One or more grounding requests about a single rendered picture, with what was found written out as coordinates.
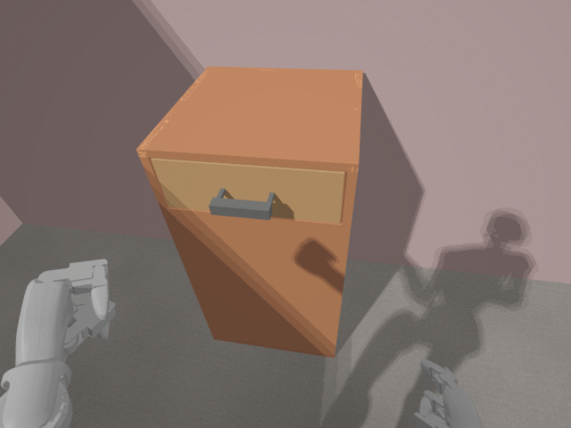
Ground left robot forearm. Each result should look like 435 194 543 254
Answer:
0 360 73 428

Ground cabinet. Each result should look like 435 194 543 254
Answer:
137 66 363 358

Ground left robot hand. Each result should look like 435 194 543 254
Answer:
15 259 115 366

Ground right robot hand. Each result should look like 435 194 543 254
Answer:
415 359 484 428

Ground drawer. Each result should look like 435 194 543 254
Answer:
151 158 344 223

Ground handle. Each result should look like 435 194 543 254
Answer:
209 188 275 220

